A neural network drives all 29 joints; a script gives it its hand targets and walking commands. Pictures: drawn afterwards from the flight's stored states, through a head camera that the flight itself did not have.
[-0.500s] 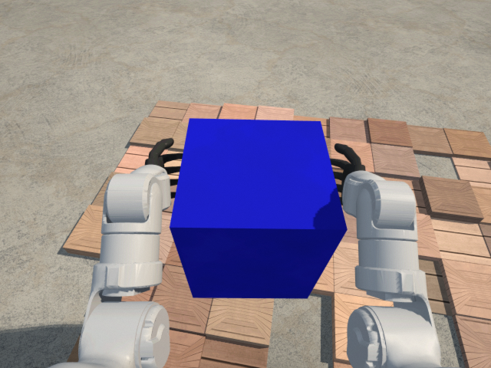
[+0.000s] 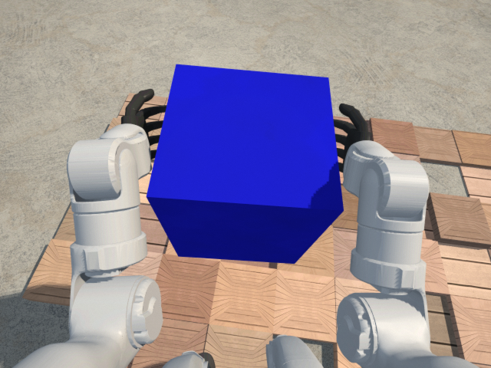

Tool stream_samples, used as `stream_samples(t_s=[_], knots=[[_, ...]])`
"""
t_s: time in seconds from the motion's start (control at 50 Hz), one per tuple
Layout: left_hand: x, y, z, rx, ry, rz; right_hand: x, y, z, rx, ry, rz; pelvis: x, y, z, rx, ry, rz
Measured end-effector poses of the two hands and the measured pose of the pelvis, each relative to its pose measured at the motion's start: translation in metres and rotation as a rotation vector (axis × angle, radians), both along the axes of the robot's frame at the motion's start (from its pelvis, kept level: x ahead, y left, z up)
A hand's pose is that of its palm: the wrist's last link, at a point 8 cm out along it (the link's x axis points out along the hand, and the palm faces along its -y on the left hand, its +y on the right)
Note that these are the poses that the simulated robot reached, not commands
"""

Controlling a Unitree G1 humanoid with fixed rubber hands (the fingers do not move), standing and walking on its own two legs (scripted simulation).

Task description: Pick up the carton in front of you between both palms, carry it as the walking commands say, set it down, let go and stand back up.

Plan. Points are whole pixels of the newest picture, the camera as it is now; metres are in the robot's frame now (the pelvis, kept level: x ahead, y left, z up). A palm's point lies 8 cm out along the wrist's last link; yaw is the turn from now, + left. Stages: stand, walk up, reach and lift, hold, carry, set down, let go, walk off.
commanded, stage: carry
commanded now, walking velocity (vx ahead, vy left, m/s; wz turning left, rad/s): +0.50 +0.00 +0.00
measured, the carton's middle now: (243, 178) +0.39 -0.01 +0.06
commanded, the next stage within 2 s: none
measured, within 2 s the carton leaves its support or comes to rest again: neither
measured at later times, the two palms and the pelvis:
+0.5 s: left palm (170, 5) +0.69 +0.11 +0.17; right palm (332, 2) +0.71 -0.19 +0.17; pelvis +0.31 -0.06 +0.02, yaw +0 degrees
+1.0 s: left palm out of the picture +1.01 +0.13 +0.09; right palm out of the picture +0.99 -0.17 +0.09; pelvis +0.63 +0.00 -0.02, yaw +0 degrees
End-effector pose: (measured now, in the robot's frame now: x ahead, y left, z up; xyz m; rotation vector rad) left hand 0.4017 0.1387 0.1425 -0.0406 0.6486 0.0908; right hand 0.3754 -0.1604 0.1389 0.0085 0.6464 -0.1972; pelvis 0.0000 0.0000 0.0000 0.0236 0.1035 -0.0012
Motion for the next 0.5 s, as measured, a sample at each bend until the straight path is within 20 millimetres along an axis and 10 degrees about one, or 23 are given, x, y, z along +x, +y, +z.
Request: stream_samples(t_s=[0.24, 0.5], knots=[[0.162, -0.054, 0.043, 0.069, -0.028, 0.002, 0.171, -0.055, 0.035, 0.056, -0.027, 0.003, 0.174, -0.039, -0.009, -0.013, -0.023, -0.004], [0.287, -0.026, 0.031, 0.058, 0.054, 0.124, 0.339, -0.027, 0.033, 0.067, 0.055, 0.11, 0.313, -0.056, 0.02, 0.006, 0.001, 0.0]])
